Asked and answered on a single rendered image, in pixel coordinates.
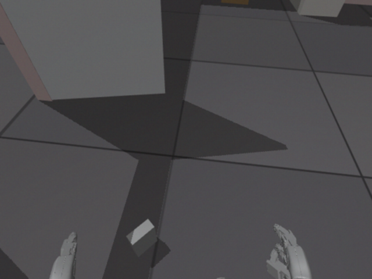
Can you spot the left robot hand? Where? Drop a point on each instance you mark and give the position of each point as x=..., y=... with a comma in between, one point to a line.
x=64, y=266

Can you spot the right robot hand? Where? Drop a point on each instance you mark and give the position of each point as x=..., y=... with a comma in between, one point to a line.
x=294, y=257

